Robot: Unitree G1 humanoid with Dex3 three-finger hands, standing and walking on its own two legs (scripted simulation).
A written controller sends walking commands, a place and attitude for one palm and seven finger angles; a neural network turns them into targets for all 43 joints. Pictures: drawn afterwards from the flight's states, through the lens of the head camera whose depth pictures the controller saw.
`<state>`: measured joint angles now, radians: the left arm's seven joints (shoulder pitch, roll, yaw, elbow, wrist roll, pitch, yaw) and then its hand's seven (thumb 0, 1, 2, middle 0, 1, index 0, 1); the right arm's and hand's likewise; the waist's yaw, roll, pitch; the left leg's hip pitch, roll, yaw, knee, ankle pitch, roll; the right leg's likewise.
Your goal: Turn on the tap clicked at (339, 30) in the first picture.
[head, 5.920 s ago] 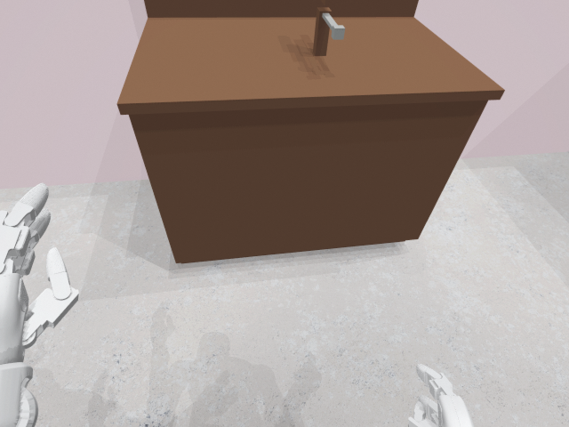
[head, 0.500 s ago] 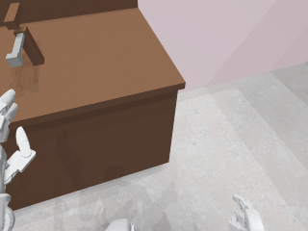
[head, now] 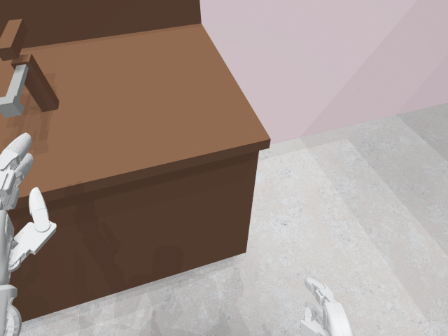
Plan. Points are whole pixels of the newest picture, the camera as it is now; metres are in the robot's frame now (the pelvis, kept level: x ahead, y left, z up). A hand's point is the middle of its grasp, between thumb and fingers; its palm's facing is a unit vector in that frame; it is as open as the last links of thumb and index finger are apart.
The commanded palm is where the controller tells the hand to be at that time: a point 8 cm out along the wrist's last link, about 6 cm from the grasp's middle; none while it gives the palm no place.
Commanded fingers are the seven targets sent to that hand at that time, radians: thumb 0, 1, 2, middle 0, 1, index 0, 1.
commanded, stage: come to a stop and stand still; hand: left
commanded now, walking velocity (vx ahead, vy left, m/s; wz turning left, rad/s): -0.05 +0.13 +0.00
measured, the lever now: (10, 106) +0.45 +0.43 +0.16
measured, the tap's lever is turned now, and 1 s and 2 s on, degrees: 0 0 0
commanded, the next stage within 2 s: look again from close up in 0.92 s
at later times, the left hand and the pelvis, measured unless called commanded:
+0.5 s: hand out of the picture +0.14 +0.26 +0.19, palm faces +0.48 -0.80 -0.37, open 7.4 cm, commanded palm +0.09 +0.29 +0.18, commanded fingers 0.00 0.90 0.90 -0.20 -0.30 -0.20 -0.30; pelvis -0.06 +0.01 +0.01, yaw +1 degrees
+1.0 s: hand (26, 297) +0.13 +0.22 +0.17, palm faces +0.39 -0.80 -0.45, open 7.4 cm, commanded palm +0.08 +0.26 +0.18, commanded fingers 0.00 0.90 0.90 -0.20 -0.30 -0.20 -0.30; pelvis -0.08 -0.02 +0.01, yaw +0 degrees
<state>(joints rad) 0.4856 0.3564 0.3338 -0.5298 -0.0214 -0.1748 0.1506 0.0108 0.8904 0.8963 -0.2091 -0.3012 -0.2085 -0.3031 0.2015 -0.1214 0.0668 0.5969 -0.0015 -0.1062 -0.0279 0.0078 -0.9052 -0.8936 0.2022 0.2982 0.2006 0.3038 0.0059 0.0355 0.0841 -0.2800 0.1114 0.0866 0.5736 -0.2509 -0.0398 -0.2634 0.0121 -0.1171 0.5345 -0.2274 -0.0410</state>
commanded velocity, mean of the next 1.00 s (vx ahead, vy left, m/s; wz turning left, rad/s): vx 0.09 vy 0.05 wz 0.00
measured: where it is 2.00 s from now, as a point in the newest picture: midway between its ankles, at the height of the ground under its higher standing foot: outside the picture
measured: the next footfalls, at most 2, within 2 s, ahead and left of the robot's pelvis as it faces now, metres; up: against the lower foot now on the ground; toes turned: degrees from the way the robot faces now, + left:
left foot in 0.32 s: -0.02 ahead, +0.13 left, +0.00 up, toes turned +4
right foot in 0.64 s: -0.05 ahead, -0.11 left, +0.00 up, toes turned -5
